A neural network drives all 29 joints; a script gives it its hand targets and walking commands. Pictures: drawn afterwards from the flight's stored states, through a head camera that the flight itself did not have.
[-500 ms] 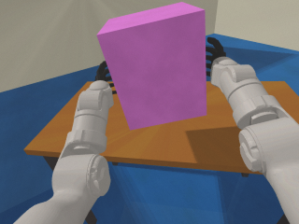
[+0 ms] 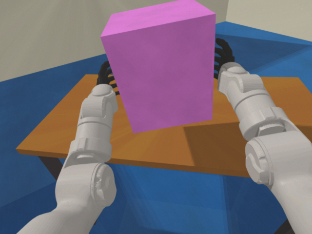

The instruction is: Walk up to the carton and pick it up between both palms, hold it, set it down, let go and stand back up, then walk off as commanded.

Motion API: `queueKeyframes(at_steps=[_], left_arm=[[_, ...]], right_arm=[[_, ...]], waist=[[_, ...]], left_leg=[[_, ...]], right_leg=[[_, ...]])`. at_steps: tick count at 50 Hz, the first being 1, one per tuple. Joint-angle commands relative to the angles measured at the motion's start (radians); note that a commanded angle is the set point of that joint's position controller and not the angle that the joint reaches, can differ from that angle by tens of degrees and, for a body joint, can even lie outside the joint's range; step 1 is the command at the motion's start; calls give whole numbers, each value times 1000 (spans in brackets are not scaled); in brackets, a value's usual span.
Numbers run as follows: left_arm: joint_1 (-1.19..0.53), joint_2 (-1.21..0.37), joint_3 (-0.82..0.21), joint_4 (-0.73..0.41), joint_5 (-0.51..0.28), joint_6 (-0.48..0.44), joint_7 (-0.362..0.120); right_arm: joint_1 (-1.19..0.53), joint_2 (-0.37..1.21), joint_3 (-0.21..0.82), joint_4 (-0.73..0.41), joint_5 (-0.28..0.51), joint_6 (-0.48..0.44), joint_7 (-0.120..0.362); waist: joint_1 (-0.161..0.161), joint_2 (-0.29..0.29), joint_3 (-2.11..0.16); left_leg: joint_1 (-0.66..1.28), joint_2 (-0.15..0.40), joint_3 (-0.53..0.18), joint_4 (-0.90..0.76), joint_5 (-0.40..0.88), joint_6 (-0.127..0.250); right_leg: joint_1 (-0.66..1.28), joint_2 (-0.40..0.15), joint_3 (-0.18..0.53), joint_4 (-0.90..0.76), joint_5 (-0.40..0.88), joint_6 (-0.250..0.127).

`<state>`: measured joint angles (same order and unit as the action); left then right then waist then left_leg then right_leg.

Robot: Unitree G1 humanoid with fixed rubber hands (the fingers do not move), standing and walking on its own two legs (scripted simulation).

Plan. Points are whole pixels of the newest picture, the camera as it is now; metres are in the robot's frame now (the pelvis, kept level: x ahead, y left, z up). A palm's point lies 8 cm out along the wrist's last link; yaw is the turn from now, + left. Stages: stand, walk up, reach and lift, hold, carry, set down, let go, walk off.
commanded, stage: set down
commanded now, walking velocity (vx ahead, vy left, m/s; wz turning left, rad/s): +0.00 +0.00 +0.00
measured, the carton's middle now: (161, 66) +0.47 -0.03 +0.26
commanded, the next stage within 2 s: none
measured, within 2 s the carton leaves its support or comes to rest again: neither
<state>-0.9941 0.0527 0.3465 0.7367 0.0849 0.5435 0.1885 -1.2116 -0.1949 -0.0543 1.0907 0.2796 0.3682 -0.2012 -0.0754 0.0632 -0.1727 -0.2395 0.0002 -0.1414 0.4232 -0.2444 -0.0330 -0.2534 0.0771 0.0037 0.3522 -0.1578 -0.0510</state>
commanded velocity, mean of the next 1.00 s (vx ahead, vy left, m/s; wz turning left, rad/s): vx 0.00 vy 0.00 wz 0.00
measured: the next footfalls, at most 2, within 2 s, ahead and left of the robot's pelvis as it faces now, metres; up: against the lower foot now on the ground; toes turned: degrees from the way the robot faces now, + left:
none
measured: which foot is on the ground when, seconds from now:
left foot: down 0.00-1.00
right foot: down 0.00-1.00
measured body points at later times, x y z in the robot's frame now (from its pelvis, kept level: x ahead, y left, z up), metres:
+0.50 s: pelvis +0.01 +0.00 +0.00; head -0.01 -0.01 +0.45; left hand +0.45 +0.12 +0.20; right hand +0.45 -0.18 +0.23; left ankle -0.02 +0.14 -0.74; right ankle +0.01 -0.09 -0.74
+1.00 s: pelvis +0.01 -0.01 +0.00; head +0.00 -0.04 +0.45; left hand +0.45 +0.09 +0.18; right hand +0.46 -0.21 +0.20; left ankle -0.02 +0.14 -0.74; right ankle +0.01 -0.09 -0.74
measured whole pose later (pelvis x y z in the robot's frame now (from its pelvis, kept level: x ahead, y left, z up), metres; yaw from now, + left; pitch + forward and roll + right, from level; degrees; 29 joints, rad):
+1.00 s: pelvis +0.01 -0.01 +0.00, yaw -2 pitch +4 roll +0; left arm -0.98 -0.09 0.50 0.76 0.25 0.42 0.23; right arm -1.14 -0.16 -0.30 1.17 0.02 0.16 -0.09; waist -0.02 0.06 -0.11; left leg -0.19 0.02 -0.10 0.32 -0.20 -0.05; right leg -0.25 0.08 0.01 0.31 -0.14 -0.07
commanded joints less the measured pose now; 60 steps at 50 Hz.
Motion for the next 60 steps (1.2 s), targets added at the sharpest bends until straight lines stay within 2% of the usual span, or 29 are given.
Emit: queueKeyframes(at_steps=[1,3,4,11,14,17,18,20,22,24,26,27,30,31,32,34,38,39,40,42,45,48,49,50,52,53,55,58,60], left_arm=[[-1076,-513,-265,-211,-106,-87,-114],[-1135,-501,-242,-236,-95,-102,-112],[-1138,-485,-236,-275,-98,-111,-108],[-1096,-506,-224,-181,-66,-121,-105],[-1107,-534,-249,-260,-66,-143,-98],[-1071,-549,-264,-258,-55,-144,-92],[-1090,-569,-291,-253,-68,-150,-93],[-1074,-537,-271,-217,-46,-144,-92],[-1036,-528,-244,-247,-26,-147,-92],[-1064,-573,-270,-276,-34,-165,-89],[-1032,-632,-348,-292,-58,-168,-85],[-1061,-604,-344,-278,-61,-175,-83],[-1047,-569,-295,-299,-21,-164,-81],[-1015,-588,-294,-204,-9,-163,-78],[-1054,-602,-293,-298,-19,-174,-79],[-975,-591,-263,-178,10,-156,-84],[-1026,-591,-274,-266,4,-193,-77],[-979,-598,-250,-227,9,-195,-73],[-992,-596,-253,-249,11,-203,-65],[-974,-523,-177,-224,47,-193,-77],[-982,-502,-133,-184,71,-196,-80],[-939,-500,-116,-170,88,-207,-96],[-934,-507,-89,-172,88,-221,-94],[-973,-512,-105,-188,94,-229,-89],[-938,-500,-96,-130,104,-227,-91],[-983,-499,-110,-202,102,-238,-93],[-966,-500,-99,-182,107,-247,-91],[-853,-479,-56,-76,131,-233,-98],[-941,-520,-95,-190,117,-257,-93]], right_arm=[[-923,688,131,-316,79,-57,148],[-921,688,88,-274,42,-66,160],[-934,707,105,-306,51,-77,161],[-917,657,37,-245,3,-109,184],[-912,651,22,-250,-7,-138,195],[-879,639,52,-247,-11,-147,205],[-881,622,34,-244,-21,-156,204],[-866,594,-9,-195,-47,-156,206],[-837,602,4,-203,-53,-165,209],[-848,591,-21,-197,-74,-187,219],[-888,601,20,-308,-59,-214,217],[-871,609,18,-252,-62,-208,217],[-822,590,4,-212,-70,-204,226],[-871,569,-21,-208,-77,-215,229],[-856,594,0,-227,-64,-222,233],[-859,562,-2,-224,-87,-216,242],[-847,568,-45,-199,-123,-245,253],[-855,586,-11,-233,-118,-251,261],[-852,577,-25,-230,-126,-256,255],[-763,567,-36,-134,-149,-233,264],[-813,570,-85,-133,-186,-239,282],[-757,553,-131,-149,-237,-260,294],[-785,573,-108,-202,-239,-271,295],[-743,568,-153,-150,-266,-270,297],[-769,534,-156,-167,-287,-286,304],[-723,535,-179,-155,-313,-295,309],[-726,536,-205,-148,-328,-303,319],[-759,497,-213,-210,-371,-319,324],[-745,537,-208,-208,-375,-335,327]], waist=[[14,-103,-576],[4,-83,-591],[25,-88,-617],[16,-76,-618],[0,-53,-677],[24,-78,-678],[-5,-52,-695],[-5,-63,-625],[13,-74,-629],[-2,-37,-693],[-17,-37,-810],[-17,-55,-786],[-4,-45,-676],[5,-28,-666],[7,-37,-717],[35,-56,-636],[11,-76,-779],[48,-103,-740],[38,-80,-805],[44,-124,-589],[71,-135,-598],[56,-146,-616],[89,-172,-705],[46,-156,-663],[66,-165,-688],[34,-145,-738],[27,-158,-711],[68,-207,-647],[52,-159,-786]], left_leg=[[-19,-25,68,-68,219,1],[-17,-24,70,-90,155,5],[-31,-27,80,-89,151,7],[28,-21,76,-75,212,-4],[66,-17,90,-74,254,-21],[116,-9,87,-55,327,-18],[100,-11,81,-50,327,-29],[87,-10,79,-66,276,-26],[124,-4,89,-69,301,-25],[122,-3,84,-60,326,-38],[149,-8,80,-24,450,-42],[150,-12,83,-28,428,-36],[148,-2,86,-52,376,-35],[125,1,91,-57,361,-40],[155,2,93,-49,395,-40],[126,3,90,-57,362,-27],[159,-3,100,-50,411,-26],[137,0,101,-54,435,-23],[149,-1,103,-55,431,-30],[58,-4,118,-96,291,-10],[-2,-6,127,-131,186,12],[25,-9,138,-147,195,9],[-2,-11,148,-150,203,19],[-5,-7,141,-149,200,12],[3,1,145,-144,203,10],[47,0,144,-135,243,-1],[24,-2,149,-161,185,7],[-19,-2,168,-176,158,12],[16,-7,168,-152,236,2]], right_leg=[[464,-39,-3,46,563,138],[462,-50,3,35,487,137],[486,-57,14,37,502,145],[456,-57,3,32,536,132],[474,-51,-19,43,576,130],[434,-36,-31,44,600,126],[440,-40,-31,49,610,123],[428,-43,-33,34,555,118],[434,-38,-40,37,593,127],[431,-50,-33,37,592,114],[453,-42,-39,65,759,119],[444,-40,-44,64,770,123],[443,-40,-56,59,683,121],[408,-41,-59,52,628,113],[419,-41,-58,56,675,119],[408,-38,-48,47,656,121],[422,-44,-56,47,694,126],[459,-42,-56,71,774,128],[472,-45,-49,67,776,129],[502,-67,-27,58,759,150],[521,-90,-5,41,637,153],[537,-95,-16,41,656,157],[566,-114,9,36,676,168],[545,-106,-13,49,692,165],[546,-98,-27,54,678,158],[550,-95,-38,59,710,154],[534,-105,-31,41,655,156],[571,-117,-24,37,658,162],[602,-114,-36,77,780,161]])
